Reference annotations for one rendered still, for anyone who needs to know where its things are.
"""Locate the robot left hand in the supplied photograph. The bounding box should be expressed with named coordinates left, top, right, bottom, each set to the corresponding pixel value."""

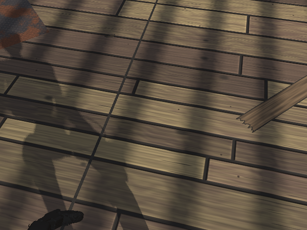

left=28, top=209, right=83, bottom=230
